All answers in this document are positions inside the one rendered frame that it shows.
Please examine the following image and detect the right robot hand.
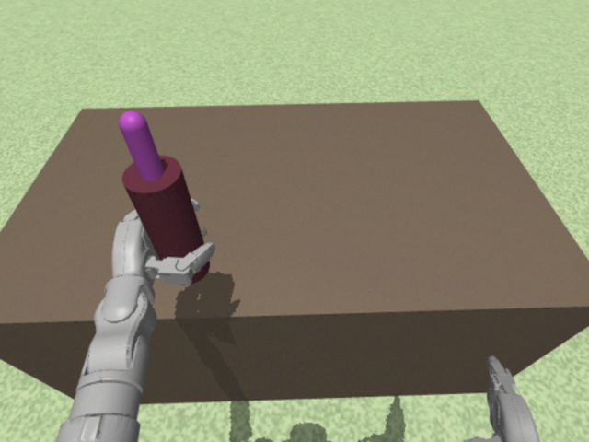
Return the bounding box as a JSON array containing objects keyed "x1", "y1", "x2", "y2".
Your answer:
[{"x1": 464, "y1": 356, "x2": 540, "y2": 442}]

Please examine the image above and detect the left robot arm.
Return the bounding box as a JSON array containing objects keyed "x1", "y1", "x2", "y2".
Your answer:
[{"x1": 55, "y1": 275, "x2": 156, "y2": 442}]

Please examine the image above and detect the bottle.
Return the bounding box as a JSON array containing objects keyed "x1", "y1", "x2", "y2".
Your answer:
[{"x1": 119, "y1": 110, "x2": 210, "y2": 284}]

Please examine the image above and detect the left robot hand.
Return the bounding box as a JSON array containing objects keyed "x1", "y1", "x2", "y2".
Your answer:
[{"x1": 111, "y1": 199, "x2": 215, "y2": 286}]

